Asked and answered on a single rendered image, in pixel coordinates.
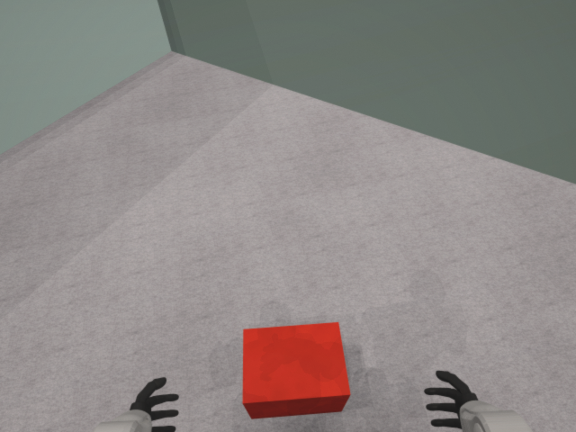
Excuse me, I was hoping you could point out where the carton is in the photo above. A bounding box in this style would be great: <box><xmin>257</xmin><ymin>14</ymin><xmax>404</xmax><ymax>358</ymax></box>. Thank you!
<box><xmin>243</xmin><ymin>322</ymin><xmax>351</xmax><ymax>419</ymax></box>

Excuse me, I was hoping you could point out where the right robot forearm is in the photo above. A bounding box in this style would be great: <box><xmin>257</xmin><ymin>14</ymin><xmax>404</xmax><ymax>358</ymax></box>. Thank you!
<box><xmin>460</xmin><ymin>400</ymin><xmax>533</xmax><ymax>432</ymax></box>

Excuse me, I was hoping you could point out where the left robot forearm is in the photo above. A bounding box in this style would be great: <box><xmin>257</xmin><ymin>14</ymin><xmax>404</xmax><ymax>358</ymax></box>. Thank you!
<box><xmin>93</xmin><ymin>409</ymin><xmax>152</xmax><ymax>432</ymax></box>

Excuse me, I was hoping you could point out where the right robot hand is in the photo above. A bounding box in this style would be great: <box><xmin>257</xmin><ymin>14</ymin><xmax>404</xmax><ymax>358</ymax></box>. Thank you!
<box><xmin>424</xmin><ymin>371</ymin><xmax>478</xmax><ymax>429</ymax></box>

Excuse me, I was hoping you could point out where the left robot hand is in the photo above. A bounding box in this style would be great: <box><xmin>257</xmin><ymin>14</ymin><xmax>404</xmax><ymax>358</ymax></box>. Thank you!
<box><xmin>130</xmin><ymin>377</ymin><xmax>179</xmax><ymax>432</ymax></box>

